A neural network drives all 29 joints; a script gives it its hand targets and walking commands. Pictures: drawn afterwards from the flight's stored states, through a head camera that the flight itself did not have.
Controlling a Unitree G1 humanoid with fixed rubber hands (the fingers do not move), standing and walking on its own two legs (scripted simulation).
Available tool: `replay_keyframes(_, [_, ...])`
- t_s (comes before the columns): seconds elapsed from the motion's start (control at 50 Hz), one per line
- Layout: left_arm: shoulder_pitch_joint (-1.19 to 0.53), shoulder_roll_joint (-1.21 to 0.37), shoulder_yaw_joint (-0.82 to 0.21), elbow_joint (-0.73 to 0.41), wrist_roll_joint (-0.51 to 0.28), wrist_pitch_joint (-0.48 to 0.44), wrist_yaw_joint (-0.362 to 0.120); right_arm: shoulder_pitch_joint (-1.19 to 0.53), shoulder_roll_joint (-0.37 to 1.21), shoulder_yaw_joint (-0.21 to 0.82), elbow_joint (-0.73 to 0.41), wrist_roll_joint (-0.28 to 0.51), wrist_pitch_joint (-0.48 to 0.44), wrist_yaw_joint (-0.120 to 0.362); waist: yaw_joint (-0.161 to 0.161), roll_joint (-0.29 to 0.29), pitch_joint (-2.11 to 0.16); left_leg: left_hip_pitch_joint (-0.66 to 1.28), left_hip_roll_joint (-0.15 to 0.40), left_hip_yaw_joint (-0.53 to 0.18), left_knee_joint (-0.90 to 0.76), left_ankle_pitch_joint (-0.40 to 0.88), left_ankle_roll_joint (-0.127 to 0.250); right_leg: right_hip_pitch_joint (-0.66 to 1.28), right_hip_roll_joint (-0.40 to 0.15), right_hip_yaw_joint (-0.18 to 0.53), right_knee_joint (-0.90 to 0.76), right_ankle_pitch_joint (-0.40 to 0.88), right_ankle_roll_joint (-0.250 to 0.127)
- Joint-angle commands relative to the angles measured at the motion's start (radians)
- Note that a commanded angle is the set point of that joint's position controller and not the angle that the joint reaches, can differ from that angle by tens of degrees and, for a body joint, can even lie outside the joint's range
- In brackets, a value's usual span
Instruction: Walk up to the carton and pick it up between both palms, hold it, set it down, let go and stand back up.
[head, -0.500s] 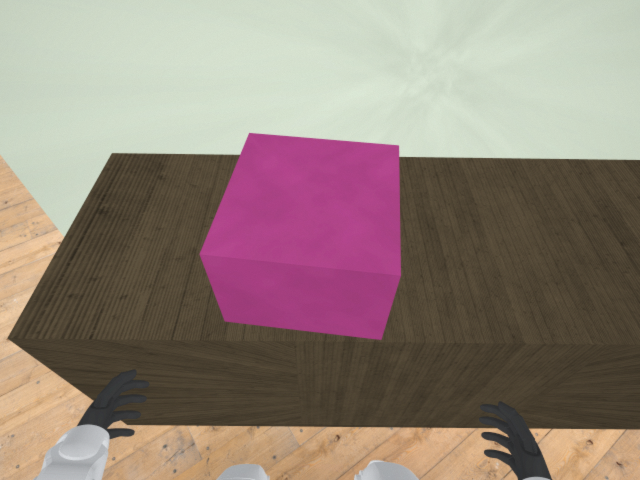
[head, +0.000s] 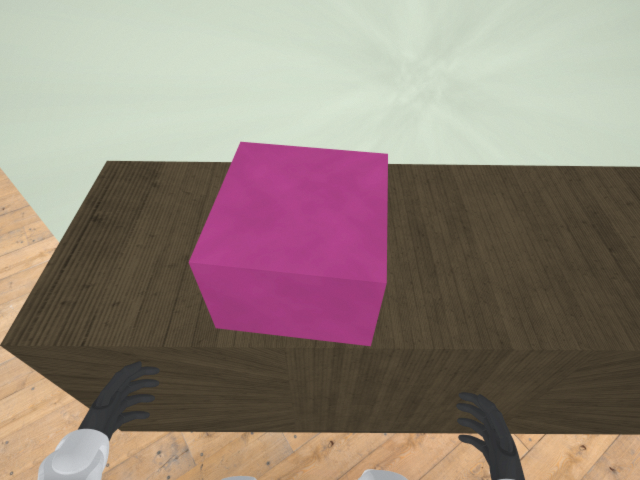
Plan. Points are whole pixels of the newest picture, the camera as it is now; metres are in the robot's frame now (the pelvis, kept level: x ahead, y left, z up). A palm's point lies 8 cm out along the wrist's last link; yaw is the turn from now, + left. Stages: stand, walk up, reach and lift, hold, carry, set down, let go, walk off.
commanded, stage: reach and lift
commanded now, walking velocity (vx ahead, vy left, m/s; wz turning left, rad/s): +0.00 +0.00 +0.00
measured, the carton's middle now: (303, 239) +0.53 +0.05 -0.08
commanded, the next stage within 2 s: none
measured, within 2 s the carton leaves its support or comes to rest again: neither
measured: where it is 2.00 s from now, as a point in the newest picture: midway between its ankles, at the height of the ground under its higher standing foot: outside the picture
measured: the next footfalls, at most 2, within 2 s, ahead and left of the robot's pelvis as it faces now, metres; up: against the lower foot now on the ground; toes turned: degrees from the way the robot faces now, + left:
none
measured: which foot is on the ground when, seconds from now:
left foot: down 0.00-1.00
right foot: down 0.00-1.00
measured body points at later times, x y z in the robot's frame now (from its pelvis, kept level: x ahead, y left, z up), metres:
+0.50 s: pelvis +0.00 +0.01 +0.00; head +0.02 +0.01 +0.45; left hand +0.21 +0.29 -0.03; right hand +0.19 -0.19 -0.05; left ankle +0.04 +0.17 -0.71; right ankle +0.05 -0.08 -0.71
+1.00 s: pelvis +0.01 +0.04 +0.00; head +0.02 +0.06 +0.44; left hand +0.27 +0.31 -0.02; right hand +0.27 -0.15 -0.02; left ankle +0.04 +0.17 -0.71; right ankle +0.05 -0.08 -0.71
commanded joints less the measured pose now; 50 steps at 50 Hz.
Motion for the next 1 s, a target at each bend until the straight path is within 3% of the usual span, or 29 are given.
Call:
replay_keyframes(0.0, [-0.022,0.225,0.133,-0.075,-0.157,-0.129,-0.005,0.036,-0.045,0.079,-0.211,0.071,-0.092,-0.028,0.079,-0.033,-0.240,-0.106,-0.065,0.076,-0.139,0.042,0.066,0.227,-0.074,0.149,-0.352,0.147,0.080])
replay_keyframes(0.22, [-0.054,0.247,0.050,-0.037,-0.236,-0.274,-0.026,-0.021,-0.017,0.083,-0.187,0.136,-0.165,-0.035,0.075,0.014,-0.225,-0.083,-0.060,0.062,-0.129,0.027,0.064,0.165,-0.047,0.102,-0.333,0.055,0.073])
replay_keyframes(0.5, [-0.190,0.284,-0.004,-0.026,-0.296,-0.400,-0.034,-0.107,0.028,0.128,-0.254,0.180,-0.226,-0.033,0.079,0.045,-0.221,-0.146,-0.058,0.042,-0.085,-0.042,0.068,0.121,-0.046,0.112,-0.324,-0.166,0.065])
replay_keyframes(0.64, [-0.365,0.294,-0.073,-0.012,-0.335,-0.421,0.008,-0.290,-0.027,0.056,-0.231,0.174,-0.192,-0.006,0.029,0.096,-0.248,-0.242,-0.048,0.016,-0.094,-0.150,0.068,0.104,-0.024,0.080,-0.280,-0.226,0.039])
replay_keyframes(0.76, [-0.463,0.302,-0.120,-0.006,-0.344,-0.419,0.066,-0.425,-0.115,-0.028,-0.165,0.188,-0.144,0.020,-0.008,0.148,-0.298,-0.288,-0.033,-0.012,-0.106,-0.201,0.051,0.134,0.000,0.049,-0.206,-0.114,0.027])
replay_keyframes(0.86, [-0.529,0.287,-0.133,0.025,-0.328,-0.394,0.085,-0.500,-0.161,-0.078,-0.055,0.208,-0.120,0.024,-0.038,0.172,-0.322,-0.251,-0.021,-0.033,-0.118,-0.144,0.026,0.134,0.019,0.026,-0.179,0.003,0.028])
replay_keyframes(0.98, [-0.591,0.264,-0.134,0.039,-0.303,-0.360,0.093,-0.589,-0.192,-0.085,0.031,0.248,-0.112,0.025,-0.045,0.205,-0.364,-0.168,-0.013,-0.055,-0.113,-0.016,-0.009,0.112,0.032,0.010,-0.191,0.088,0.034])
